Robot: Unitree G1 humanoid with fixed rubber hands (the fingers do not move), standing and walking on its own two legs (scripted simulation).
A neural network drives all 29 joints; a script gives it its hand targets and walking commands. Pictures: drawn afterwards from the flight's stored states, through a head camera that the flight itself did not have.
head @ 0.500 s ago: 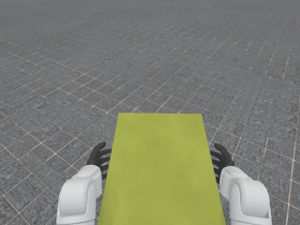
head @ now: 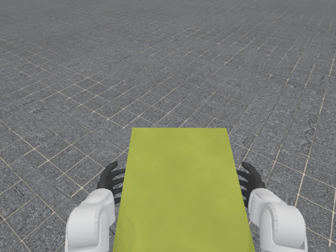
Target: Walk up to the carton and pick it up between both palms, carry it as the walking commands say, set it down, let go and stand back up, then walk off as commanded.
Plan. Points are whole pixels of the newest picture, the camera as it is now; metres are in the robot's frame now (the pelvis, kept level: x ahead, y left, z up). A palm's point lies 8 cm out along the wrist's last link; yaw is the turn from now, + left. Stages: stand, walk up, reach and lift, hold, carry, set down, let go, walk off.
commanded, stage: carry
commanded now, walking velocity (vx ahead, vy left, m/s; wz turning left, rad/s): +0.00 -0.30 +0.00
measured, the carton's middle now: (178, 205) +0.26 +0.01 +0.00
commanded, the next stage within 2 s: none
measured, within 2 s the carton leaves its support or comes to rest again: neither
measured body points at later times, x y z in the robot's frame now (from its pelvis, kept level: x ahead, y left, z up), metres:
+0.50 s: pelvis -0.08 -0.17 +0.00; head -0.10 -0.16 +0.45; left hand +0.17 +0.00 +0.07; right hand +0.18 -0.32 +0.07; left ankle -0.03 -0.03 -0.72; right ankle -0.04 -0.30 -0.67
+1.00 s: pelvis -0.16 -0.35 +0.00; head -0.16 -0.34 +0.45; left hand +0.09 -0.18 +0.06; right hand +0.10 -0.50 +0.06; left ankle -0.12 -0.21 -0.72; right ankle -0.12 -0.46 -0.67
